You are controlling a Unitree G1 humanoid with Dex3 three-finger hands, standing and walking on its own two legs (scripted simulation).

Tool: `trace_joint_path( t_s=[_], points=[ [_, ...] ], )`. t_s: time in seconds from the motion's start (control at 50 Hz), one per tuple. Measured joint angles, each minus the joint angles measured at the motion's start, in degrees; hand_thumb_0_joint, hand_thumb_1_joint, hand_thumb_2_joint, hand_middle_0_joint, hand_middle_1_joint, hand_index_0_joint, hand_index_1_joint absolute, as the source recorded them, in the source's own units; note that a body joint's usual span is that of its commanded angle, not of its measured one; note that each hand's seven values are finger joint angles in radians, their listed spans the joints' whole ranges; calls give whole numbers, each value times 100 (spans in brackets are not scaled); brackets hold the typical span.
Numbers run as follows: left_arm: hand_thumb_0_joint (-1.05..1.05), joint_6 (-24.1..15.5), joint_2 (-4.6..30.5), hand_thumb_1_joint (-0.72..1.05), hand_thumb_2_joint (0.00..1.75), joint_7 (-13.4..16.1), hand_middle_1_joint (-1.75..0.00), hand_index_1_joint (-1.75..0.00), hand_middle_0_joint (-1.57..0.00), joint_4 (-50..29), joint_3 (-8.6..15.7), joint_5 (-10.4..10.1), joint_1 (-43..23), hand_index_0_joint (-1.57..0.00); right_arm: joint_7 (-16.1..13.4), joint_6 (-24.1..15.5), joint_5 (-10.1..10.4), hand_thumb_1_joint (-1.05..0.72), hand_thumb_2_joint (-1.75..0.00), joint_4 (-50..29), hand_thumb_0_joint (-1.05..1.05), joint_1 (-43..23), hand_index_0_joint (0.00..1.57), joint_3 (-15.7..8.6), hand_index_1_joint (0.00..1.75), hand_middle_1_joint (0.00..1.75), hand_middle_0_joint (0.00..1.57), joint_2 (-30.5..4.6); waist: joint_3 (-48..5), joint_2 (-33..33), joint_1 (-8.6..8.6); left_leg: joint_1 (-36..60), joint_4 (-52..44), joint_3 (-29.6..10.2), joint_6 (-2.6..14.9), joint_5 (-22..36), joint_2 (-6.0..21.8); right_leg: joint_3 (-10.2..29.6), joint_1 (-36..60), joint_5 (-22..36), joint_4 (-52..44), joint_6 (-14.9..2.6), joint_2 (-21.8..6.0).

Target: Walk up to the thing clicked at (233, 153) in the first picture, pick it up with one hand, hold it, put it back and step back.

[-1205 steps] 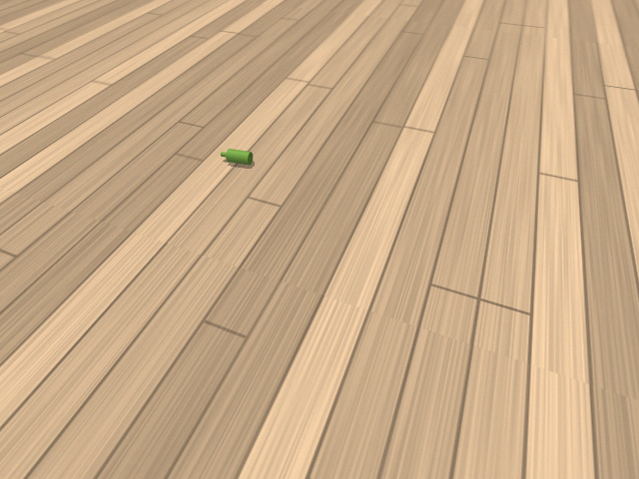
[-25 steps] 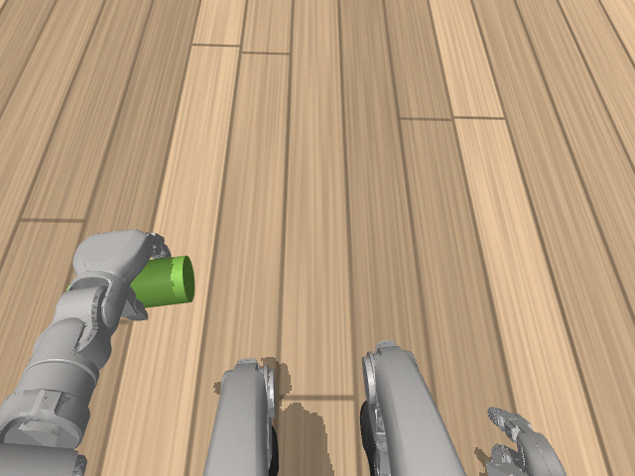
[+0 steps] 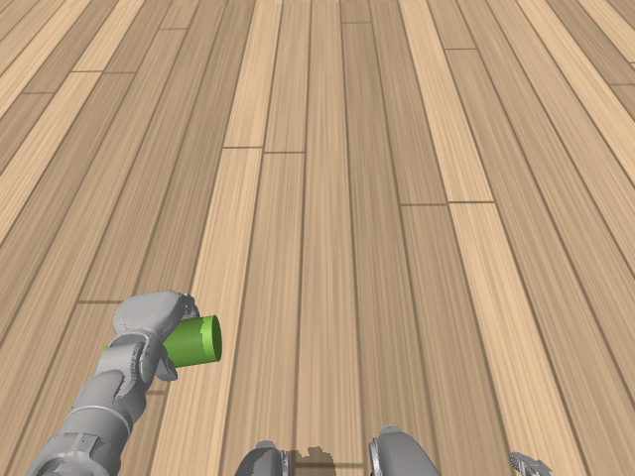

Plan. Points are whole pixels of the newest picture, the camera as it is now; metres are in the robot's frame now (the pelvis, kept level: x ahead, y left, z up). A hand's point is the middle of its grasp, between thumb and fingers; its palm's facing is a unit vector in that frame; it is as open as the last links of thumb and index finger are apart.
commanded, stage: lift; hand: left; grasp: from above
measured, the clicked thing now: (162, 346) +0.34 +0.24 -0.10
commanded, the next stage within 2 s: hold in 0.30 s
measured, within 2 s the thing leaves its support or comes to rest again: neither
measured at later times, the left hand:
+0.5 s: hand (151, 316) +0.35 +0.22 +0.00, palm faces -0.45 -0.07 -0.89, open 9.5 cm
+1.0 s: hand (143, 311) +0.34 +0.22 +0.03, palm faces -0.45 -0.05 -0.89, open 9.5 cm
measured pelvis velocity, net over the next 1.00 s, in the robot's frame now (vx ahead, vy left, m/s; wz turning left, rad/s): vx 0.03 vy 0.00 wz -0.02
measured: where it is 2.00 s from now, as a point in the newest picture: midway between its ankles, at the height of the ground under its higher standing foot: outside the picture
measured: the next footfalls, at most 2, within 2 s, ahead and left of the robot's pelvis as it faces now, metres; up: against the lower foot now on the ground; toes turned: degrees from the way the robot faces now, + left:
none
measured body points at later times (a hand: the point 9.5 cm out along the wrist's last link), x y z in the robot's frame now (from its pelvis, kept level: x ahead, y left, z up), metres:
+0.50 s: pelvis +0.03 +0.00 +0.06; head +0.07 -0.01 +0.51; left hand +0.36 +0.22 +0.05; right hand +0.13 -0.26 -0.07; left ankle +0.03 +0.13 -0.65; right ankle +0.06 -0.14 -0.65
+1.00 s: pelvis +0.03 +0.00 +0.07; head +0.05 -0.02 +0.52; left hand +0.36 +0.22 +0.08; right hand +0.16 -0.26 -0.05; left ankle +0.03 +0.13 -0.65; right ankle +0.06 -0.14 -0.65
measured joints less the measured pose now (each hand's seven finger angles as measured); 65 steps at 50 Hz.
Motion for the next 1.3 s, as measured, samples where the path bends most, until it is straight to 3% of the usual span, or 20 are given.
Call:
trace_joint_path(
  t_s=[0.18,0.52,0.66,1.3],
  points=[
    [-1,44,-142,10,28,57,-27,-29,-85,163,-102,-40,-8,-85,17,15,11,-90,-90,67,0,86,20,-20,30,30,20,15,139,-30,45,994,-939,55,-2,262,6,29,960,224,-870,-14,-9],
    [-1,14,-191,9,31,-123,-29,-31,-85,-37,-202,54,192,-85,48,124,41,-90,-90,2,0,16,20,-67,30,30,20,-12,271,-11,164,2151,-2060,149,34,622,-12,97,2091,571,-1953,13,-41],
    [-1,1,-161,9,31,-330,-29,-31,-84,-198,-258,25,273,-84,46,151,57,-90,-90,-24,0,-43,20,-69,30,30,20,-10,298,29,228,2491,-2347,208,52,709,-22,151,2403,660,-2217,30,-52],
    [-1,-33,-145,7,34,-751,-28,-30,-85,-964,-288,-42,642,-85,-10,269,132,-91,-90,-226,1,-228,20,9,30,30,20,-50,518,63,383,3283,-3116,254,24,1085,-49,190,3102,943,-2801,-3,-80]
  ],
)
